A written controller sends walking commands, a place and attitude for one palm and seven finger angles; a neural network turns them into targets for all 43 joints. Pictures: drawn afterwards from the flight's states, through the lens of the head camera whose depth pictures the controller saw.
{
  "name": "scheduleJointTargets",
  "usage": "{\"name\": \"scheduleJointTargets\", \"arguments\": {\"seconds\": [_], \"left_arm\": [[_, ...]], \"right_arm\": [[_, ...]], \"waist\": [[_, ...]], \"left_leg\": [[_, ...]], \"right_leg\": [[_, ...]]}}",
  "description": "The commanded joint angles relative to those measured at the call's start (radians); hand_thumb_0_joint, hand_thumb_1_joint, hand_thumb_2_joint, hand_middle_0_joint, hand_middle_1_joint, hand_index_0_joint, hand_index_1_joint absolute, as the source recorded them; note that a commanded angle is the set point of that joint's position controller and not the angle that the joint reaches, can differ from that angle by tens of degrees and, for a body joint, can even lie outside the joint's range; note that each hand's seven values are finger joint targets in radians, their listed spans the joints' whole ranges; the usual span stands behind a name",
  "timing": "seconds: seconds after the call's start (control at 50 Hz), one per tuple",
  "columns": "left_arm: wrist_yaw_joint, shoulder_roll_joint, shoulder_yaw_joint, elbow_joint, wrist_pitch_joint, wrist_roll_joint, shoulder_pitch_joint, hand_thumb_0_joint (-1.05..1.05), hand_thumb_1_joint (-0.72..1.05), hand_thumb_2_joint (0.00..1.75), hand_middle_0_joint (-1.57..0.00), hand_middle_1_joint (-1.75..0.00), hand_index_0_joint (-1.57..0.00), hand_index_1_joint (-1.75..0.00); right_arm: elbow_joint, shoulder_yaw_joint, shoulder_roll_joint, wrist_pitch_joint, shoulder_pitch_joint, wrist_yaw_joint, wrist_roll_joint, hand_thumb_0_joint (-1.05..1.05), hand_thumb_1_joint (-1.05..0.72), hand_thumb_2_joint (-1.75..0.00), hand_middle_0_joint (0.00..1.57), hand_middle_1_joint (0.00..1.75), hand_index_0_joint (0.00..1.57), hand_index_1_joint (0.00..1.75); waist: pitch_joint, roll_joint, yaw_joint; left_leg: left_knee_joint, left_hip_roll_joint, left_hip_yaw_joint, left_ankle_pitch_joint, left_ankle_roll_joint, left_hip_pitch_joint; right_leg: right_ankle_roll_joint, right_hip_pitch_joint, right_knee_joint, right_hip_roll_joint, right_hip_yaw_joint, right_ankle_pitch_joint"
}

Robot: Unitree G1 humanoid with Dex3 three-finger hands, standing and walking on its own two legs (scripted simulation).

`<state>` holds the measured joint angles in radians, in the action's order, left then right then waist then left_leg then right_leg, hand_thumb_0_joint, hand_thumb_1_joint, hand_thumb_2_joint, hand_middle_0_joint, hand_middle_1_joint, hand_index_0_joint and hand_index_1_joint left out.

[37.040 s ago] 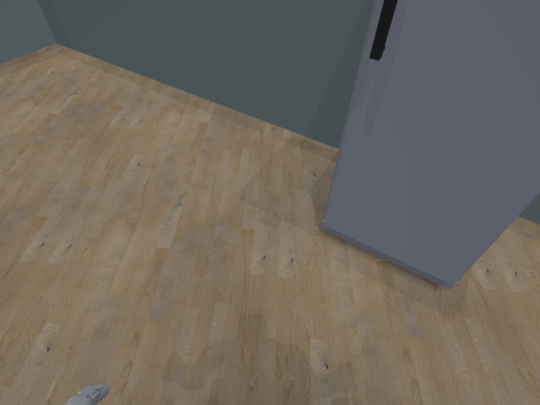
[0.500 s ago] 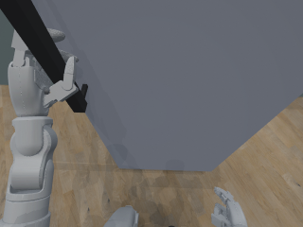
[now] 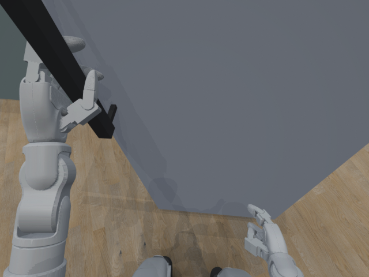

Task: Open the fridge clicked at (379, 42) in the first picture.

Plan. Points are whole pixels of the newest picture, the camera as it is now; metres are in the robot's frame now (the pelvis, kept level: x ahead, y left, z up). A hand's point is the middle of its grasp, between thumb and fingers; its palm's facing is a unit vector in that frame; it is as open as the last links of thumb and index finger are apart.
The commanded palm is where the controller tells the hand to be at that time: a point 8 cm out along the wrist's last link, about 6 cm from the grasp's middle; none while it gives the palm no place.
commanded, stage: walk backward, drawing the door open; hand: left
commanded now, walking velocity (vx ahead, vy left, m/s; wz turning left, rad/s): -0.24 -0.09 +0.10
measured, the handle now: (75, 62) +0.38 +0.17 +0.26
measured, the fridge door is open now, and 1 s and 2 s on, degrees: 2 37 74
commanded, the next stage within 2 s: stop walking and hold the door back in 1.88 s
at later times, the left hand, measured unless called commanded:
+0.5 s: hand (77, 185) +0.21 +0.12 +0.23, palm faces +0.18 -0.98 -0.12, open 7.2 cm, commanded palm +0.17 +0.17 +0.23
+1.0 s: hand out of the picture +0.03 +0.04 +0.22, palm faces +0.26 -0.94 -0.21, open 8.0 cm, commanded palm -0.01 +0.09 +0.22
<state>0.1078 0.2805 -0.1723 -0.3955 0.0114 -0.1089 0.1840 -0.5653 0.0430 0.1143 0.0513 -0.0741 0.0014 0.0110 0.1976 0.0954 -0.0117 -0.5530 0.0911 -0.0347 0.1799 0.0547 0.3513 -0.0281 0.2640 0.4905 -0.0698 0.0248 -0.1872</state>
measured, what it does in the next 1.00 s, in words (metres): walks backwards, turning left: left foot, then right foot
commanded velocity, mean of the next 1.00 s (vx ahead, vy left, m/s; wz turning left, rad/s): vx -0.22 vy -0.19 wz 0.28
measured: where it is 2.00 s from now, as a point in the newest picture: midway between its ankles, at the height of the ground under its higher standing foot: outside the picture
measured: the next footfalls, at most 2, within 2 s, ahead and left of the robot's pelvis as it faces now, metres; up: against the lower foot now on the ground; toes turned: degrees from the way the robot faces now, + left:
left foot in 0.40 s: -0.09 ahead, +0.12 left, +0.00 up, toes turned +7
right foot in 0.64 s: -0.08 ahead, -0.13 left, +0.00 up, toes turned +5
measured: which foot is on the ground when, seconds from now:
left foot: up 0.00-0.38, down 0.40-0.70, up 0.72-0.98, down 1.00-1.00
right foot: down 0.00-0.46, up 0.48-0.62, down 0.64-1.00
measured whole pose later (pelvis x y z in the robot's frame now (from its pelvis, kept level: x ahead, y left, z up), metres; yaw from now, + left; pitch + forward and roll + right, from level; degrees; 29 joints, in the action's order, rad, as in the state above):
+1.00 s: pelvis -0.23 -0.12 +0.00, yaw +15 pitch +1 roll +1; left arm 0.10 0.24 0.00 -0.50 0.01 0.00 0.02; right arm -0.57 -0.02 0.22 0.02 -0.21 -0.06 -0.01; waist 0.04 0.00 -0.07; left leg -0.52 0.01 0.07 0.36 0.00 0.20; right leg -0.11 0.38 0.45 -0.01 0.22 -0.11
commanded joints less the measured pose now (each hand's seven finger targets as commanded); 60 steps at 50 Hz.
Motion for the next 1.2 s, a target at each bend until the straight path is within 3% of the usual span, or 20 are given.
{"name": "scheduleJointTargets", "arguments": {"seconds": [0.0,0.08,0.3,0.42,0.48,0.62,0.64,0.68,0.7,0.76,0.92,0.94,0.96,0.98,1.0,1.02,1.04,1.08,1.12,1.18], "left_arm": [[-0.007,0.239,-0.166,-0.331,0.149,0.021,0.219,0.00,0.90,0.90,-0.45,-1.40,-0.45,-1.40],[0.022,0.205,-0.159,-0.308,0.182,0.036,0.170,0.00,0.90,0.90,-0.45,-1.40,-0.45,-1.40],[0.046,0.162,-0.083,-0.333,0.207,0.043,0.143,0.00,0.90,0.90,-0.45,-1.40,-0.45,-1.40],[0.015,0.109,0.024,-0.316,0.227,0.030,0.230,0.00,0.90,0.90,-0.45,-1.40,-0.45,-1.40],[0.007,0.099,0.034,-0.343,0.218,0.041,0.274,0.00,0.90,0.90,-0.45,-1.40,-0.45,-1.40],[-0.015,0.065,0.060,-0.348,0.184,0.048,0.199,0.00,0.90,0.90,-0.45,-1.40,-0.45,-1.40],[-0.015,0.090,0.046,-0.336,0.183,0.056,0.174,0.00,0.90,0.90,-0.45,-1.40,-0.45,-1.40],[-0.004,0.167,-0.053,-0.345,0.189,0.033,0.135,0.00,0.90,0.90,-0.45,-1.40,-0.45,-1.40],[-0.006,0.148,-0.050,-0.341,0.189,0.032,0.088,0.00,0.90,0.90,-0.45,-1.40,-0.45,-1.40],[-0.005,0.103,-0.015,-0.400,0.193,0.047,0.048,0.00,0.90,0.90,-0.45,-1.40,-0.45,-1.40],[-0.028,0.063,0.070,-0.431,0.175,0.064,0.079,0.00,0.90,0.90,-0.45,-1.40,-0.45,-1.40],[-0.033,0.062,0.101,-0.434,0.172,0.059,0.089,0.00,0.90,0.90,-0.45,-1.40,-0.45,-1.40],[-0.037,0.050,0.125,-0.446,0.184,0.060,0.120,0.00,0.90,0.90,-0.45,-1.40,-0.45,-1.40],[-0.046,0.037,0.149,-0.445,0.194,0.069,0.150,0.00,0.90,0.90,-0.45,-1.40,-0.45,-1.40],[-0.055,0.058,0.130,-0.383,0.195,0.100,0.132,0.00,0.90,0.90,-0.45,-1.40,-0.45,-1.40],[-0.065,0.048,0.117,-0.355,0.190,0.107,0.136,0.00,0.90,0.90,-0.45,-1.40,-0.45,-1.40],[-0.082,0.088,0.087,-0.480,0.200,0.099,0.200,0.00,0.90,0.90,-0.45,-1.40,-0.45,-1.40],[-0.092,0.028,0.126,-0.400,0.192,0.105,0.137,0.00,0.90,0.90,-0.45,-1.40,-0.45,-1.40],[-0.091,-0.050,0.190,-0.371,0.157,0.095,0.074,0.00,0.90,0.90,-0.45,-1.40,-0.45,-1.40],[-0.084,-0.031,0.171,-0.400,0.160,0.085,0.120,0.00,0.90,0.90,-0.45,-1.40,-0.45,-1.40]], "right_arm": [[0.151,-0.075,0.140,0.049,0.048,-0.038,0.008,0.00,-0.90,-0.90,0.20,0.30,0.20,0.30],[0.127,-0.030,0.109,0.036,0.079,-0.061,-0.014,0.00,-0.90,-0.90,0.20,0.30,0.20,0.30],[0.141,-0.060,0.158,-0.030,0.016,-0.076,-0.012,0.00,-0.90,-0.90,0.20,0.30,0.20,0.30],[0.176,-0.084,0.194,-0.032,0.005,-0.046,0.012,0.00,-0.90,-0.90,0.20,0.30,0.20,0.30],[0.171,-0.054,0.165,-0.015,0.063,-0.043,-0.021,0.00,-0.90,-0.90,0.20,0.30,0.20,0.30],[0.126,-0.077,0.187,0.013,0.034,-0.010,-0.010,0.00,-0.90,-0.90,0.20,0.30,0.20,0.30],[0.123,-0.076,0.184,0.010,0.027,-0.010,-0.007,0.00,-0.90,-0.90,0.20,0.30,0.20,0.30],[0.141,-0.095,0.160,0.013,0.004,-0.020,0.006,0.00,-0.90,-0.90,0.20,0.30,0.20,0.30],[0.153,-0.098,0.156,0.023,0.040,-0.029,0.001,0.00,-0.90,-0.90,0.20,0.30,0.20,0.30],[0.138,-0.048,0.098,0.023,0.058,-0.040,-0.020,0.00,-0.90,-0.90,0.20,0.30,0.20,0.30],[0.133,-0.064,0.133,0.017,-0.037,-0.057,-0.029,0.00,-0.90,-0.90,0.20,0.30,0.20,0.30],[0.133,-0.074,0.151,0.019,-0.048,-0.053,-0.022,0.00,-0.90,-0.90,0.20,0.30,0.20,0.30],[0.150,-0.076,0.161,0.028,-0.076,-0.052,-0.023,0.00,-0.90,-0.90,0.20,0.30,0.20,0.30],[0.175,-0.096,0.202,0.042,-0.047,-0.045,-0.036,0.00,-0.90,-0.90,0.20,0.30,0.20,0.30],[0.149,-0.096,0.190,0.054,-0.025,-0.041,-0.049,0.00,-0.90,-0.90,0.20,0.30,0.20,0.30],[0.141,-0.114,0.212,0.057,0.004,-0.033,-0.047,0.00,-0.90,-0.90,0.20,0.30,0.20,0.30],[0.139,-0.119,0.201,0.059,-0.003,-0.030,-0.057,0.00,-0.90,-0.90,0.20,0.30,0.20,0.30],[0.097,-0.122,0.208,0.061,0.029,-0.022,-0.034,0.00,-0.90,-0.90,0.20,0.30,0.20,0.30],[0.086,-0.127,0.207,0.056,-0.007,-0.011,-0.025,0.00,-0.90,-0.90,0.20,0.30,0.20,0.30],[0.087,-0.129,0.194,0.055,-0.006,-0.007,-0.006,0.00,-0.90,-0.90,0.20,0.30,0.20,0.30]], "waist": [[-0.576,-0.386,0.037],[-0.558,-0.171,0.032],[-0.658,-0.209,0.016],[-0.595,0.029,0.010],[-0.408,0.235,0.006],[-0.433,0.042,0.009],[-0.425,0.001,0.001],[-0.529,-0.331,0.000],[-0.552,-0.382,0.043],[-0.540,-0.204,0.038],[-0.478,-0.220,-0.008],[-0.465,-0.140,-0.030],[-0.429,-0.003,-0.053],[-0.379,0.192,-0.041],[-0.369,0.078,-0.006],[-0.355,-0.034,0.005],[-0.372,0.038,-0.014],[-0.228,0.031,0.016],[-0.293,0.048,0.019],[-0.374,0.124,-0.010]], "left_leg": [[-0.543,-0.112,-0.065,0.413,-0.018,0.060],[-0.541,-0.087,-0.045,0.361,-0.010,0.174],[-0.003,-0.099,0.039,0.217,-0.028,0.000],[0.129,0.164,-0.049,-0.667,-0.109,-0.302],[0.214,0.263,-0.146,-0.671,-0.186,-0.080],[0.028,0.148,-0.087,-0.479,-0.102,-0.214],[-0.011,0.096,-0.048,-0.361,-0.074,-0.160],[-0.312,-0.099,0.039,0.263,-0.014,0.029],[-0.482,-0.129,-0.042,0.412,-0.033,0.050],[-0.521,-0.099,-0.042,0.350,-0.028,0.110],[0.032,-0.125,0.181,0.220,-0.047,-0.125],[0.196,-0.078,0.136,0.111,-0.052,-0.227],[0.329,0.056,-0.063,-0.009,-0.094,-0.315],[0.357,0.353,-0.493,-0.242,-0.209,-0.346],[0.333,0.515,-0.629,-0.414,-0.310,-0.281],[0.340,0.524,-0.558,-0.421,-0.323,-0.219],[0.346,0.478,-0.544,-0.324,-0.310,-0.161],[0.287,0.343,-0.290,-0.239,-0.245,-0.144],[0.226,0.212,-0.110,-0.248,-0.154,-0.152],[0.226,0.185,-0.180,-0.290,-0.149,-0.243]], "right_leg": [[-0.122,-0.246,-0.071,0.424,-0.246,0.798],[-0.138,-0.353,-0.002,0.395,-0.194,0.876],[-0.096,-0.445,-0.030,0.360,-0.148,0.812],[0.059,-0.129,0.063,0.099,-0.007,0.222],[0.058,-0.019,0.310,0.042,-0.028,-0.233],[0.070,-0.133,-0.124,0.051,0.007,0.098],[0.060,-0.190,-0.151,0.094,-0.022,0.275],[-0.066,-0.304,-0.102,0.338,-0.209,0.841],[-0.075,-0.303,-0.089,0.399,-0.214,0.891],[-0.129,-0.298,-0.087,0.371,-0.137,0.542],[-0.053,-0.145,-0.224,0.243,0.048,-0.006],[-0.019,-0.077,-0.135,0.218,0.073,-0.061],[0.031,0.051,0.047,0.146,0.112,-0.071],[0.068,0.277,0.334,0.074,0.063,-0.268],[0.057,0.294,0.593,0.094,-0.083,-0.275],[0.051,0.264,0.731,0.083,-0.134,-0.234],[0.056,0.240,0.742,0.111,-0.166,-0.243],[0.082,0.299,0.705,0.125,-0.140,-0.159],[0.083,0.134,0.535,0.071,-0.061,-0.135],[0.102,0.022,0.276,0.022,-0.007,-0.244]]}}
